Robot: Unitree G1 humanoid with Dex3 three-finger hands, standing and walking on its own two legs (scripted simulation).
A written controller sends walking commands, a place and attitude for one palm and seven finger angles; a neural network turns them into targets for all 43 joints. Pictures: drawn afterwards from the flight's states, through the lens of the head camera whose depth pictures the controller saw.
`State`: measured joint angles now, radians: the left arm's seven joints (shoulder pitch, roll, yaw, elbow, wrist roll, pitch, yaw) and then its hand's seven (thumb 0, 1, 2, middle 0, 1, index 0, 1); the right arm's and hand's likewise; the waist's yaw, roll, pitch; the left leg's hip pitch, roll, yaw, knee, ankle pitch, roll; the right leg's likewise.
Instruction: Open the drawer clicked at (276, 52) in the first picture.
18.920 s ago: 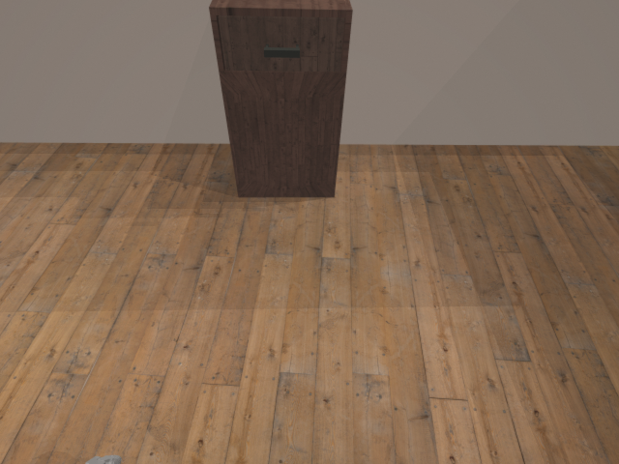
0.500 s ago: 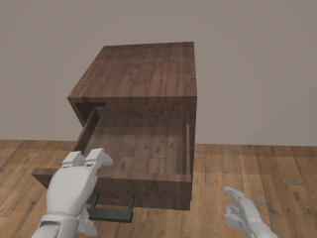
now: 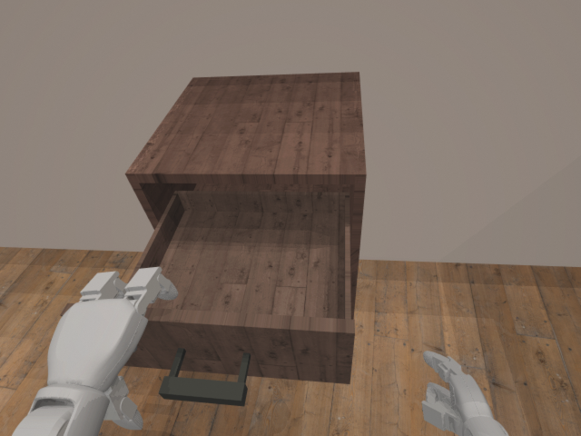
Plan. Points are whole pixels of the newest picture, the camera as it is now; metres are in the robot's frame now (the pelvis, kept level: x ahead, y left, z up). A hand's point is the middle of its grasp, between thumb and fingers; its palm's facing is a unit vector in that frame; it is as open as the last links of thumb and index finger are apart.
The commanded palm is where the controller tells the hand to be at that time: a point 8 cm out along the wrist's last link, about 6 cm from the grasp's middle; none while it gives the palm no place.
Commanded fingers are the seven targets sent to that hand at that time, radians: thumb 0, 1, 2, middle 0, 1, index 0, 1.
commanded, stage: draw the hand back to the body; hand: left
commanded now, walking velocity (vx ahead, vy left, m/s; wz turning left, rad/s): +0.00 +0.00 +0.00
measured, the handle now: (208, 374) +0.21 +0.18 -0.05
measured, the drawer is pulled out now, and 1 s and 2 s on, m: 0.30 0.30 0.30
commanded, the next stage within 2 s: step back with the hand held close in 1.10 s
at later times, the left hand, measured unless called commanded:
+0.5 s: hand (119, 309) +0.19 +0.22 +0.15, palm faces +0.35 -0.86 -0.36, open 12.2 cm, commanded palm +0.14 +0.26 +0.17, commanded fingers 0.00 0.23 0.62 -0.25 -0.73 -0.25 -0.73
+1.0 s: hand (92, 313) +0.18 +0.24 +0.16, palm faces +0.44 -0.80 -0.40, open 8.0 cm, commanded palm +0.13 +0.28 +0.18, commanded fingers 0.00 0.90 0.90 -0.20 -0.30 -0.20 -0.30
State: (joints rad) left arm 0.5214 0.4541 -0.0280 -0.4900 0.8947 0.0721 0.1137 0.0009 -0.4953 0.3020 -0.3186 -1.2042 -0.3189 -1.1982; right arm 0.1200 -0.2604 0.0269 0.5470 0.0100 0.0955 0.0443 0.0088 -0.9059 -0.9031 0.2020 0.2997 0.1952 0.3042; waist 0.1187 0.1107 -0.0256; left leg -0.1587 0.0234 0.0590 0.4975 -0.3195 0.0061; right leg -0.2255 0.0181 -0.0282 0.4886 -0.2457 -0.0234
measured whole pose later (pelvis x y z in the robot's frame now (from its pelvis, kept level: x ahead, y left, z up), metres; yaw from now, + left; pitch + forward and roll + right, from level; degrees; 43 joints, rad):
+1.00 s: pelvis +0.02 +0.00 +0.00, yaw +3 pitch -3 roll -1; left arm 0.55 0.32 0.28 -0.49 -0.05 -0.11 0.11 0.01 0.75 0.84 -0.22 -0.40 -0.22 -0.39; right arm 0.18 -0.21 0.02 0.62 0.01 -0.13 -0.06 0.01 -0.90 -0.90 0.21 0.30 0.20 0.30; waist 0.07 0.06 0.02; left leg -0.08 0.01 0.01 0.44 -0.31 0.00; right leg -0.12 0.01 -0.08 0.42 -0.25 -0.02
